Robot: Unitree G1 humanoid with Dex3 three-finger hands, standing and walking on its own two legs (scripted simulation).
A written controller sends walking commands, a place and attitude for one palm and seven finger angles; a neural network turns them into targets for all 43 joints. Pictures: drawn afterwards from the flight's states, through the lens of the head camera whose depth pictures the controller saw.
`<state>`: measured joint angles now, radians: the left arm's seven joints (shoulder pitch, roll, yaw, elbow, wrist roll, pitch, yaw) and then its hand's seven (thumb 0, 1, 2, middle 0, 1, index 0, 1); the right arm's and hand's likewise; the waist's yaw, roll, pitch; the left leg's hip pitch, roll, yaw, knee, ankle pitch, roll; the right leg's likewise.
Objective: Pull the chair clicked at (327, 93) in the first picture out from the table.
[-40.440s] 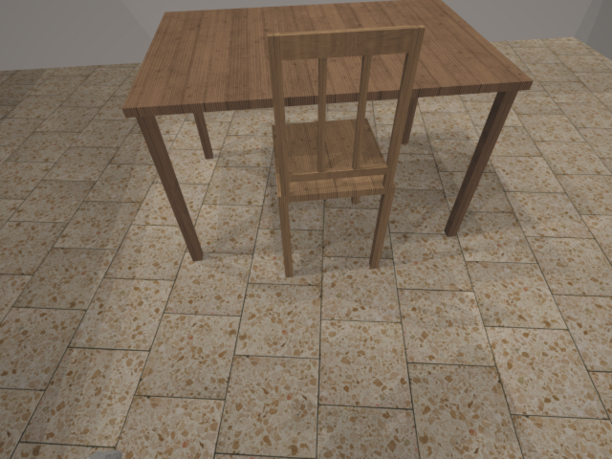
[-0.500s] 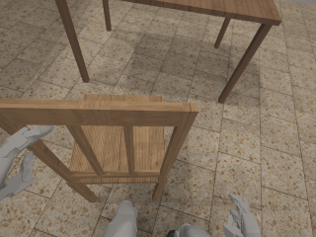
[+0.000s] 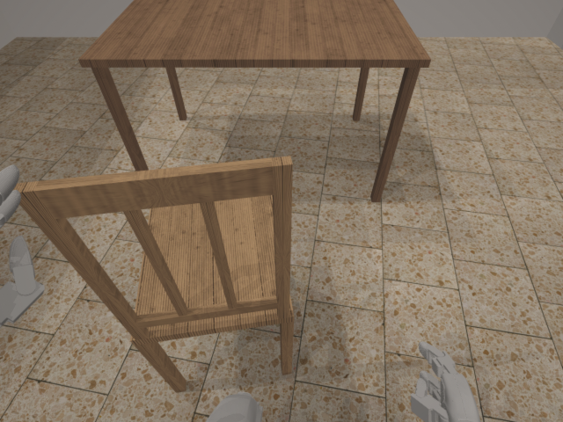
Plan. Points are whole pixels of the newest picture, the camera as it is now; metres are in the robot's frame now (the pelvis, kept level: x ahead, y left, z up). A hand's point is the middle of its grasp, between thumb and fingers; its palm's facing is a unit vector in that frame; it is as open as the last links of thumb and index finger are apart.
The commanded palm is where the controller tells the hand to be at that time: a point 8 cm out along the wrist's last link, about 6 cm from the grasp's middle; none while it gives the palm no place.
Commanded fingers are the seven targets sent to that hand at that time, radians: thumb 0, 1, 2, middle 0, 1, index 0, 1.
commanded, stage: stop stepping back and stand still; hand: left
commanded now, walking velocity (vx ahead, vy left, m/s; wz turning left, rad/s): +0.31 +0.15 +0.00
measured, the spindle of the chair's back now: (162, 270) +0.37 +0.25 -0.05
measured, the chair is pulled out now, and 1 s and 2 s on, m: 0.71 0.71 0.71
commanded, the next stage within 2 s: let the arm hang, fingers relaxed in 0.62 s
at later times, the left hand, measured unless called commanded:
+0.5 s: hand out of the picture +0.11 +0.27 +0.18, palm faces +0.51 -0.74 -0.44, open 7.4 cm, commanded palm +0.06 +0.30 +0.19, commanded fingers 0.00 0.90 0.90 -0.20 -0.30 -0.20 -0.30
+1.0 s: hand out of the picture +0.01 +0.16 -0.15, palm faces +0.13 -0.98 -0.16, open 7.1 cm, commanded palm none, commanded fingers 0.00 0.90 0.90 -0.20 -0.30 -0.20 -0.30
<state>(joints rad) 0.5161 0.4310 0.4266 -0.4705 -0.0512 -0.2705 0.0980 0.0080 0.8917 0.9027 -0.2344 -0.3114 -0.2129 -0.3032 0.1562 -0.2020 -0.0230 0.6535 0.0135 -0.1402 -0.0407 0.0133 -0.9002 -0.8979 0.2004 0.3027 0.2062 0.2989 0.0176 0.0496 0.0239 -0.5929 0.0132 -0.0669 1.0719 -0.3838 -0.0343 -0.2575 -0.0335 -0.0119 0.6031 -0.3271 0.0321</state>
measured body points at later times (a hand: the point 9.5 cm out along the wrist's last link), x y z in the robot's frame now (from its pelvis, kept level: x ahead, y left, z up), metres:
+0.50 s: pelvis -0.06 -0.01 +0.01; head -0.09 -0.01 +0.46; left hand +0.08 +0.30 +0.20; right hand +0.09 -0.22 -0.08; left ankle -0.02 +0.12 -0.72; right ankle -0.01 -0.14 -0.72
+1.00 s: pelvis -0.05 -0.01 +0.00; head -0.05 +0.00 +0.45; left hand +0.00 +0.21 -0.14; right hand +0.02 -0.24 -0.14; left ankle -0.02 +0.12 -0.72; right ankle -0.01 -0.14 -0.72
